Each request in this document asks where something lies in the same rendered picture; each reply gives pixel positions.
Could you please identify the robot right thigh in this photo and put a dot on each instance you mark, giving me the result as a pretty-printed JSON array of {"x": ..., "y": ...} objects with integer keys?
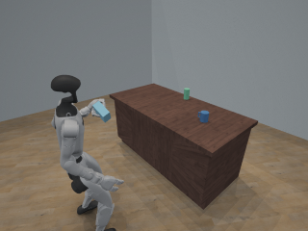
[{"x": 95, "y": 191}]

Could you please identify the sponge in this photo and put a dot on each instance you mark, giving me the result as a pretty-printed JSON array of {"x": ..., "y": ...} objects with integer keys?
[{"x": 102, "y": 111}]

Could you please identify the table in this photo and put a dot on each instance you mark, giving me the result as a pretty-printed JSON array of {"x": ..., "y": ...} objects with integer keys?
[{"x": 201, "y": 159}]

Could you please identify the left robot foot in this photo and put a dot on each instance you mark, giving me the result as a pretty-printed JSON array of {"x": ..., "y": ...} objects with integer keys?
[{"x": 93, "y": 204}]

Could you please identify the right robot upper arm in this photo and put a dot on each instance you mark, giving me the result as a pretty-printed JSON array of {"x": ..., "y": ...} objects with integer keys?
[{"x": 69, "y": 132}]

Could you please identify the right robot hand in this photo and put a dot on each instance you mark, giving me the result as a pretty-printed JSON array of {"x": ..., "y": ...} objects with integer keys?
[{"x": 108, "y": 183}]

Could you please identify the left robot forearm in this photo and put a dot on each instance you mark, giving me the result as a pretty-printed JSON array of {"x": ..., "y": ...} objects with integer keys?
[{"x": 85, "y": 111}]

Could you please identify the left robot hand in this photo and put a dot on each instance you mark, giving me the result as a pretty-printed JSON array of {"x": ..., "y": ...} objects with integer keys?
[{"x": 93, "y": 112}]

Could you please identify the right robot forearm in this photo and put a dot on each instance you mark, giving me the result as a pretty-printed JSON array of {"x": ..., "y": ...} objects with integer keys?
[{"x": 84, "y": 172}]

